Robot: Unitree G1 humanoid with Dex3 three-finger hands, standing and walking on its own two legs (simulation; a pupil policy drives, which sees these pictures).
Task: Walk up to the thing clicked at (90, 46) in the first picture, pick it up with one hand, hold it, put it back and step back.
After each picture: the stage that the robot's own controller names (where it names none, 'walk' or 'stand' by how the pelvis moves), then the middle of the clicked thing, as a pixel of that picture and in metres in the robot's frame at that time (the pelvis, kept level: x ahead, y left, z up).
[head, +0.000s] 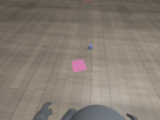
stand; (90, 47) +1.42 -0.01 -0.72
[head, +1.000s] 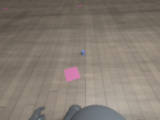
walk; (83, 52) +1.28 +0.23 -0.70
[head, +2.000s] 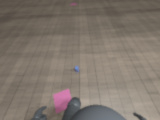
walk; (76, 69) +0.79 +0.27 -0.71
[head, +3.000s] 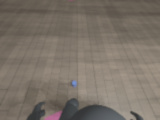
walk; (74, 84) +0.46 +0.18 -0.69
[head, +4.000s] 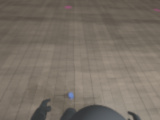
stand; (71, 95) +0.35 +0.19 -0.72
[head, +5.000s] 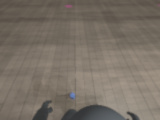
stand; (72, 96) +0.34 +0.19 -0.73
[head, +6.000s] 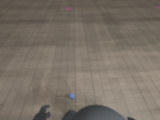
stand; (72, 96) +0.35 +0.20 -0.73
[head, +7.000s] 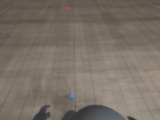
stand; (72, 97) +0.34 +0.20 -0.73
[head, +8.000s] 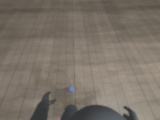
go down; (71, 89) +0.35 +0.20 -0.71
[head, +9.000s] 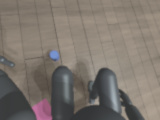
go down; (54, 56) +0.42 +0.25 -0.28
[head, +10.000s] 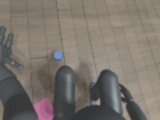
close in; (58, 56) +0.42 +0.24 -0.29
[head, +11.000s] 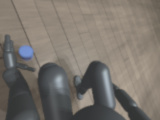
close in; (26, 53) +0.40 +0.28 -0.22
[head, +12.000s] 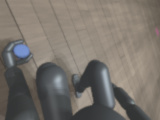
close; (22, 53) +0.39 +0.29 -0.22
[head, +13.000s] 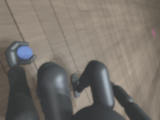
lift; (24, 54) +0.38 +0.28 -0.23
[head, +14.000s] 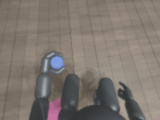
lift; (58, 64) +0.33 +0.22 -0.02
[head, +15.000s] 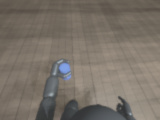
hold; (65, 72) +0.32 +0.17 +0.00
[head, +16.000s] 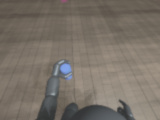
hold; (66, 72) +0.32 +0.17 +0.01
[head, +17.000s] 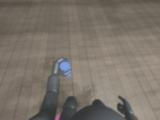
crouch; (66, 69) +0.35 +0.17 -0.03
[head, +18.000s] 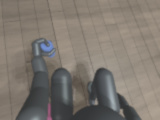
lower; (48, 49) +0.45 +0.24 -0.10
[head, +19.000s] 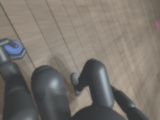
lower; (15, 51) +0.41 +0.30 -0.22
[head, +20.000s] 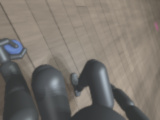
lower; (15, 50) +0.41 +0.30 -0.22
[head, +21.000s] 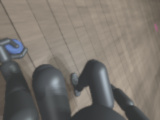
lower; (16, 50) +0.41 +0.30 -0.22
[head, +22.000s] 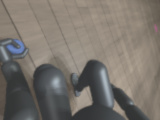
lower; (17, 50) +0.41 +0.30 -0.22
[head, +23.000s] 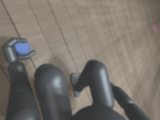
open; (22, 51) +0.40 +0.28 -0.23
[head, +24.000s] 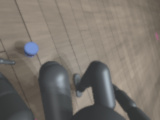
stand; (31, 50) +0.40 +0.27 -0.23
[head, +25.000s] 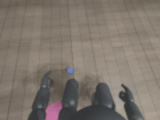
walk; (70, 71) +0.40 +0.20 -0.50
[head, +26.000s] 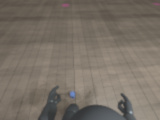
stand; (72, 94) +0.36 +0.17 -0.67
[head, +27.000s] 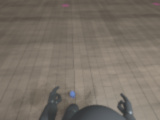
stand; (72, 94) +0.36 +0.18 -0.67
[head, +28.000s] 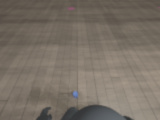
stand; (75, 94) +0.38 +0.16 -0.72
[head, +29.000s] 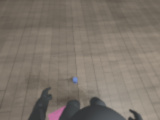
walk; (75, 80) +0.41 +0.13 -0.71
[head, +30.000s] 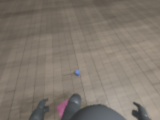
walk; (77, 73) +0.61 +0.19 -0.69
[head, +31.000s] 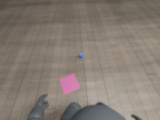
stand; (81, 56) +0.95 +0.17 -0.69
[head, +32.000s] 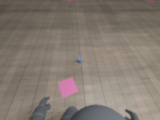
stand; (79, 60) +0.98 +0.17 -0.71
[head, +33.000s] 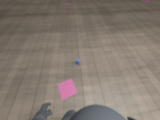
stand; (78, 62) +0.98 +0.20 -0.73
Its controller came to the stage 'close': yes
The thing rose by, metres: 0.71
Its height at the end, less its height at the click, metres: +0.00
